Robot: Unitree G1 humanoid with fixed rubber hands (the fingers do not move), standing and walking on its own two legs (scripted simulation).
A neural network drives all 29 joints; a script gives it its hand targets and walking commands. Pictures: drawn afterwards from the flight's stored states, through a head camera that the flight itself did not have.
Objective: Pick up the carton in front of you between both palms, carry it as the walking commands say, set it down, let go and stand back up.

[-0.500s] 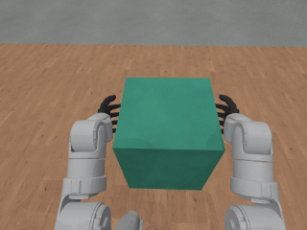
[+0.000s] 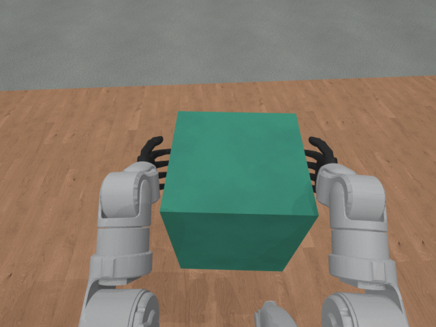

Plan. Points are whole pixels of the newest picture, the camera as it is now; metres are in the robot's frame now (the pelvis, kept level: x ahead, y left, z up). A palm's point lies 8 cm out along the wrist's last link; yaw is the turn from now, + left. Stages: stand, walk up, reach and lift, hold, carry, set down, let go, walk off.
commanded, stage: carry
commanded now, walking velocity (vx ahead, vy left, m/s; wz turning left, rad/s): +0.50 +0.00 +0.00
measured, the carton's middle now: (233, 196) +0.37 -0.02 +0.02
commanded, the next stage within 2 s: none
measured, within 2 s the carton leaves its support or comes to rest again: neither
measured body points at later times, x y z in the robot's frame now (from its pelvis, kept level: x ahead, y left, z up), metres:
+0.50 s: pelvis +0.30 -0.04 -0.03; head +0.36 -0.05 +0.41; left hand +0.67 +0.14 +0.06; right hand +0.70 -0.16 +0.06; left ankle +0.40 +0.12 -0.71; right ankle +0.25 -0.08 -0.76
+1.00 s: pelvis +0.61 +0.00 -0.07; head +0.66 +0.01 +0.38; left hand +0.98 +0.13 +0.00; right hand +0.97 -0.17 +0.01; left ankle +0.55 +0.05 -0.80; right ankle +0.71 -0.16 -0.74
